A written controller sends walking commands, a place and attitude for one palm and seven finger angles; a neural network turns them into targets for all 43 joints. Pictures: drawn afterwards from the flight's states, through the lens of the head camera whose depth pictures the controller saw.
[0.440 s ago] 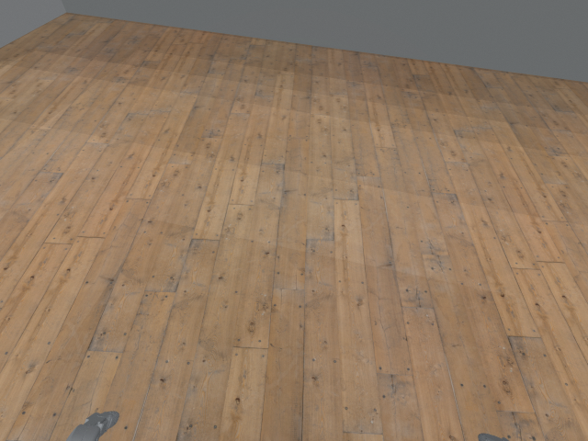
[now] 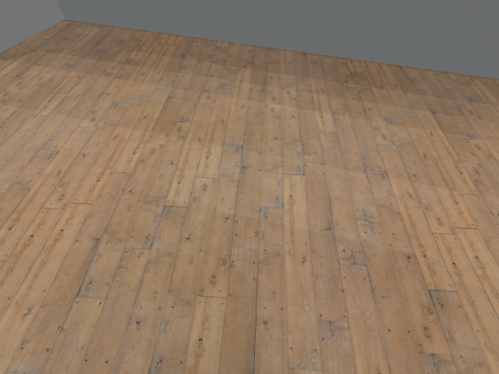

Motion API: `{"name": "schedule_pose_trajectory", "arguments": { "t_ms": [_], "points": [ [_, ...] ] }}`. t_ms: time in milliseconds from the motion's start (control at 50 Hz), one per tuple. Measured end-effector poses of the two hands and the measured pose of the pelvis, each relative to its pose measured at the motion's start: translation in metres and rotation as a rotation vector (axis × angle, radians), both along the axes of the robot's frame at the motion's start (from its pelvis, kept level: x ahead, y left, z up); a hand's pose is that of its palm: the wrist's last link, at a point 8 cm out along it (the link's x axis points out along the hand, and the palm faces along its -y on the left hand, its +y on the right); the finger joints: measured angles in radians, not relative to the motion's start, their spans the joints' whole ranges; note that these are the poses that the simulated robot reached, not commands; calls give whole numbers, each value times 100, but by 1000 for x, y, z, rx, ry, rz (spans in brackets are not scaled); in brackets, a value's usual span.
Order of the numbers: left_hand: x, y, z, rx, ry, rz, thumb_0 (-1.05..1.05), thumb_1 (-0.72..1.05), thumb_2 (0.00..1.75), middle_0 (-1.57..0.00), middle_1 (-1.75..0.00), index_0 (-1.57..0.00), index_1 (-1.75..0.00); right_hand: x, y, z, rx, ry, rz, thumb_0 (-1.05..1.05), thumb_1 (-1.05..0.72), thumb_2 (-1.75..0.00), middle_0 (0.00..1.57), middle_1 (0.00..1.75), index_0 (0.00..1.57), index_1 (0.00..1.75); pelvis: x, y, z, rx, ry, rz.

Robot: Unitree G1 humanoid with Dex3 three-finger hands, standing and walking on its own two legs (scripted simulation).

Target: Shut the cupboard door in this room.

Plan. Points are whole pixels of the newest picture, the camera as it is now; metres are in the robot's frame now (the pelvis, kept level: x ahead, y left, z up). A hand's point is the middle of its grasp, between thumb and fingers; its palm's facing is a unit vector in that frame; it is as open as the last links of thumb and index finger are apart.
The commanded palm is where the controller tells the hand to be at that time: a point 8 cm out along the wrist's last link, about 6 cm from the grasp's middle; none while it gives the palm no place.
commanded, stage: stand and wait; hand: left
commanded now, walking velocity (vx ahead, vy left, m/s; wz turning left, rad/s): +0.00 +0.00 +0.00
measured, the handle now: out of the picture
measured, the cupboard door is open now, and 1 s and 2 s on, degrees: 77 77 77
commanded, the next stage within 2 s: turn or walk to find it in 0.46 s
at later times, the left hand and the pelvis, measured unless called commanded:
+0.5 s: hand out of the picture +0.05 +0.23 -0.15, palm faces -0.03 -0.94 -0.34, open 7.4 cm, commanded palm none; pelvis -0.02 -0.01 +0.00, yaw +0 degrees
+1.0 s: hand out of the picture +0.00 +0.21 -0.18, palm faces +0.13 -0.96 -0.24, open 7.4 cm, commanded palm none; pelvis -0.05 +0.00 +0.00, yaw +8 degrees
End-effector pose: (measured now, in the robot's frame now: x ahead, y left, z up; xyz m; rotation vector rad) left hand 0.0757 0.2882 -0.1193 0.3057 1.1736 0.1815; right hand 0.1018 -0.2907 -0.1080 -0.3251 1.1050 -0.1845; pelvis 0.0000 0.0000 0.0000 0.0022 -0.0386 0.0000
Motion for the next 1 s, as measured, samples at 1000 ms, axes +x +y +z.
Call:
{"name": "schedule_pose_trajectory", "arguments": {
  "t_ms": [1000],
  "points": [
    [-85, -31, -26, -100, 56, 171, 1, 91, 90, -20, -30, -20, -30, -87, 57, -27, 103, 201, 34, 0, -91, -89, 20, 30, 21, 30, -48, -1, -5, -32, 42, 141]
  ]
}}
